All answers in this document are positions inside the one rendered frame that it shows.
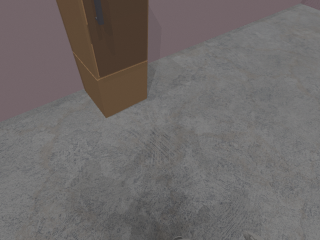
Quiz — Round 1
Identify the handle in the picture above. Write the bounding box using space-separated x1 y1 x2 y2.
94 0 104 25

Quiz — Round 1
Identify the cupboard door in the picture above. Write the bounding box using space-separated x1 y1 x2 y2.
82 0 148 77

